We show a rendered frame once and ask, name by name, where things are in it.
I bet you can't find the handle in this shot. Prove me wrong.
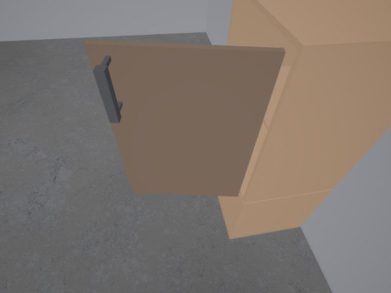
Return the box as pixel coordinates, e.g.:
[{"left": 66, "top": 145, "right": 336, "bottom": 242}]
[{"left": 93, "top": 56, "right": 123, "bottom": 123}]

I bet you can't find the cupboard door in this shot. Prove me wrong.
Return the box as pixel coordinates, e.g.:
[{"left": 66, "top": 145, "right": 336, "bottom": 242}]
[{"left": 84, "top": 40, "right": 286, "bottom": 197}]

